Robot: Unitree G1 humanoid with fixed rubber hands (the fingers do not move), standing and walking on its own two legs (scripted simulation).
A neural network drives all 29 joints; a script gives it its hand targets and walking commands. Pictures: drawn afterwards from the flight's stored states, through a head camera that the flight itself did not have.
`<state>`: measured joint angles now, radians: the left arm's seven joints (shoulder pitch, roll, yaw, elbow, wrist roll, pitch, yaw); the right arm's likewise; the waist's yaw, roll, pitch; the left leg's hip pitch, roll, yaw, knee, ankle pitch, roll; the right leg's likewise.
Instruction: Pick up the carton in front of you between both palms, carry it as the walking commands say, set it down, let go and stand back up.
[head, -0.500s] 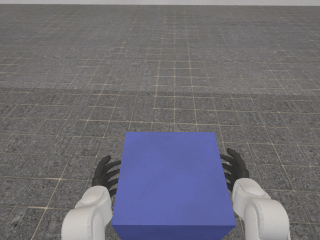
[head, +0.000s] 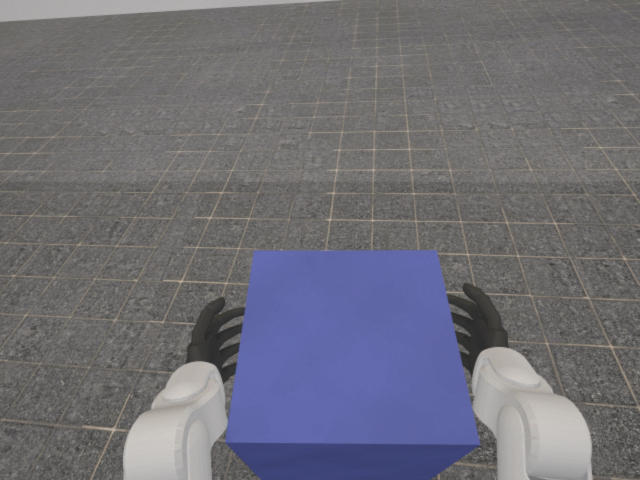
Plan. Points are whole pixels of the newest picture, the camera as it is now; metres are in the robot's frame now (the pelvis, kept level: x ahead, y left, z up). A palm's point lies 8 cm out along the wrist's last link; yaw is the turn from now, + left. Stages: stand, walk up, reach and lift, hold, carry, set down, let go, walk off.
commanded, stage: carry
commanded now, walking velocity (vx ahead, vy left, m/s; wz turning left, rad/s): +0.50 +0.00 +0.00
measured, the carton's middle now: (344, 375) +0.25 +0.00 +0.02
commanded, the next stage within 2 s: none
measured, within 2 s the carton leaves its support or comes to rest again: neither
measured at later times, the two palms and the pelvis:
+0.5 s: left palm (235, 201) +0.54 +0.17 +0.07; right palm (415, 189) +0.53 -0.13 +0.08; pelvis +0.31 +0.03 +0.00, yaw -3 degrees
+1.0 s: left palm (273, 105) +0.85 +0.13 +0.09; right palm (407, 95) +0.86 -0.17 +0.08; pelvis +0.63 -0.02 +0.00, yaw +1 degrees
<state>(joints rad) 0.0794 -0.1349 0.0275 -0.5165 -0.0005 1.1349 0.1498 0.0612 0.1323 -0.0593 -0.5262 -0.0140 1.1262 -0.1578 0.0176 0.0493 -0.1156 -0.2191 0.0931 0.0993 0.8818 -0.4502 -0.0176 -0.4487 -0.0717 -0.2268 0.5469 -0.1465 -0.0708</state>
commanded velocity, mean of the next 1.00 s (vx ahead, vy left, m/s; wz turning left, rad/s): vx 0.50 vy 0.00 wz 0.00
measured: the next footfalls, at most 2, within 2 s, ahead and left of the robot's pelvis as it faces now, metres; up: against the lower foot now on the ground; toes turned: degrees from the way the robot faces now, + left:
left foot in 0.44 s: +0.43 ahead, +0.12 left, +0.00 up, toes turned +11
right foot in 0.90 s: +0.76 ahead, -0.11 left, +0.00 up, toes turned -13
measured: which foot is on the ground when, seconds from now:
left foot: up 0.00-0.42, down 0.44-0.94, up 0.96-1.00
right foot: down 0.00-0.46, up 0.48-0.88, down 0.90-1.00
